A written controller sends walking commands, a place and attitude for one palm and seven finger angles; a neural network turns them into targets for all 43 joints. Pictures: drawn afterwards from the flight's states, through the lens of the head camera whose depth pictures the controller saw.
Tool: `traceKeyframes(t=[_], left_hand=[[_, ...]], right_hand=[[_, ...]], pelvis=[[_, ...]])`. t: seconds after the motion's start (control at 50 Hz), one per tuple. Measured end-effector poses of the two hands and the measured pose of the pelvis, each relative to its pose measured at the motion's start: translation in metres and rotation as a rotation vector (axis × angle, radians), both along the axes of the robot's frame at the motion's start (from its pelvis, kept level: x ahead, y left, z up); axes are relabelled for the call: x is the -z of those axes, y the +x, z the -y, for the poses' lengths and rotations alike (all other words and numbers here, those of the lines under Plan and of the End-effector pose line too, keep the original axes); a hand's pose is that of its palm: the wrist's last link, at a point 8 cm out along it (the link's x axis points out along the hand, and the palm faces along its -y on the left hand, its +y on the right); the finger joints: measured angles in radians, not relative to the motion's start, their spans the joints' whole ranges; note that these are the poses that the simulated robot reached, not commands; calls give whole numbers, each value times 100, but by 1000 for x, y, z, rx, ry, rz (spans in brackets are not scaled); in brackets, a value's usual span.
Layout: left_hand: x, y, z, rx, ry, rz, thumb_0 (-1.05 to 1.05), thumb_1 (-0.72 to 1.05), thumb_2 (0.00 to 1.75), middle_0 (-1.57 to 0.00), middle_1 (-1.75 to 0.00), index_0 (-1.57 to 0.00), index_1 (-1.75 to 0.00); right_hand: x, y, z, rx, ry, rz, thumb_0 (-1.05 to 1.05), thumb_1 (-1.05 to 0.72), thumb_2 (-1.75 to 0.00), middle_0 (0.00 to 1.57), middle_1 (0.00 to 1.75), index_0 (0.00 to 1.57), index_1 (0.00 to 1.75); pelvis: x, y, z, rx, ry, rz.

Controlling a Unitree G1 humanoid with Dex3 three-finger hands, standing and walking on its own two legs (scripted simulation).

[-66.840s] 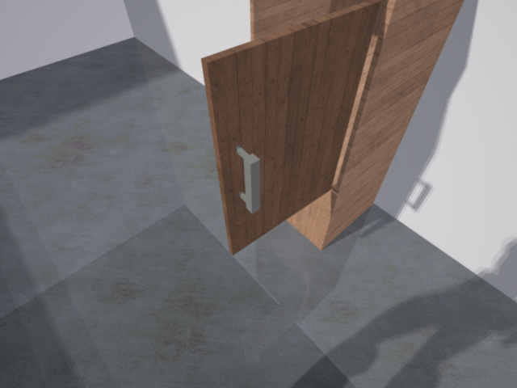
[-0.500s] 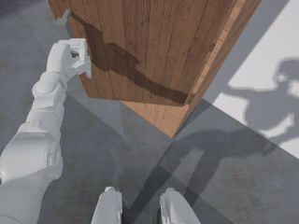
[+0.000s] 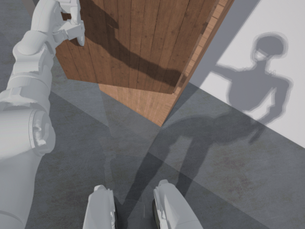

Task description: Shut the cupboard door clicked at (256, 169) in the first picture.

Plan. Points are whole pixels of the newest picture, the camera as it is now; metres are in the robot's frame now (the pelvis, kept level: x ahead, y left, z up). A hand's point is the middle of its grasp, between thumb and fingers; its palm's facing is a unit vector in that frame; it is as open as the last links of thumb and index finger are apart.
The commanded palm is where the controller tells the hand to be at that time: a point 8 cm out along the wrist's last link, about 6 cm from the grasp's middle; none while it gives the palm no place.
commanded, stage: push the door shut along its arc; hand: left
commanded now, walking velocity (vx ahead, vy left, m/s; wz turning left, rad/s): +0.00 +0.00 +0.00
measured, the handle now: (42, 10) +0.63 +0.18 +0.11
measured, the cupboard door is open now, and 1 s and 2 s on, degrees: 26 19 19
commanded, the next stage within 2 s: pull the fist back off the door in 0.40 s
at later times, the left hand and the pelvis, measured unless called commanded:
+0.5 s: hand (87, 15) +0.60 +0.08 +0.11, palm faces -0.37 -0.93 -0.03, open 3.1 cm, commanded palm +0.62 +0.09 +0.11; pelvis +0.01 -0.01 -0.01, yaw -1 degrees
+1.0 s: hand (94, 19) +0.60 +0.07 +0.11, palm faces +0.05 -1.00 -0.03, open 3.1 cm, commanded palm +0.55 +0.11 +0.11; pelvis +0.03 -0.01 +0.02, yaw +0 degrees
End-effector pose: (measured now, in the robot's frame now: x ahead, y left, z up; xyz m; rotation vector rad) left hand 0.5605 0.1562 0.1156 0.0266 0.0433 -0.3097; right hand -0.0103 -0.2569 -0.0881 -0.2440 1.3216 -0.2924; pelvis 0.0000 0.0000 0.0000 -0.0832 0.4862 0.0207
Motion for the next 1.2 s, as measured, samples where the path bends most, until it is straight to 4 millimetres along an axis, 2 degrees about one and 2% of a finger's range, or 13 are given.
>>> traceKeyframes(t=[0.1,0.28,0.52,0.6,0.64,0.7,0.76,0.82,0.92,1.06,1.2], left_hand=[[-1,18,11,10,-6,-5,2,90,90,-130,-150,-130,-150],[0,32,12,35,26,-16,-1,86,92,-130,-150,-130,-150],[-2,42,17,73,17,-30,1,89,96,-130,-150,-130,-150],[3,43,18,-131,-107,-41,3,82,92,-130,-150,-130,-150],[6,41,20,-264,-116,-35,2,79,91,-130,-150,-130,-150],[8,37,26,-377,-27,9,1,79,89,-130,-150,-130,-150],[10,34,35,-373,40,35,1,82,89,-130,-150,-130,-150],[11,29,42,-345,25,10,1,84,90,-130,-150,-130,-150],[8,21,41,-350,8,-18,1,87,90,-130,-150,-130,-150],[4,2,35,-353,10,11,1,89,90,-130,-150,-130,-150],[13,-25,31,-347,1,31,1,90,90,-130,-150,-130,-150]], right_hand=[[2,-12,-4,39,5,-24,1,-90,-90,20,30,20,30],[5,-31,-8,73,25,-112,1,-90,-90,20,30,20,30],[1,-26,8,47,-44,-104,0,-90,-90,20,30,20,30],[1,-23,6,8,-23,-101,0,-90,-90,20,30,20,30],[2,-22,2,-14,5,-105,0,-90,-90,20,30,20,30],[4,-22,-5,-22,53,-111,0,-90,-90,20,30,20,30],[5,-25,-12,8,95,-123,0,-90,-90,20,30,20,30],[2,-28,-18,36,126,-137,0,-90,-90,20,30,20,30],[-6,-28,-21,52,155,-141,0,-90,-90,20,30,20,30],[-16,-14,-8,34,153,-144,0,-90,-90,20,30,20,30],[-22,23,15,-8,103,-91,1,-90,-90,20,30,20,30]], pelvis=[[3,3,0,15,1,-19],[6,8,3,20,5,-41],[11,6,8,7,-9,-61],[12,5,8,7,-12,-70],[12,5,9,6,-10,-73],[11,6,10,3,-6,-74],[7,7,11,4,0,-65],[-1,10,12,8,7,-50],[-15,18,13,16,22,-23],[-28,30,16,13,40,13],[-35,37,17,2,50,43]])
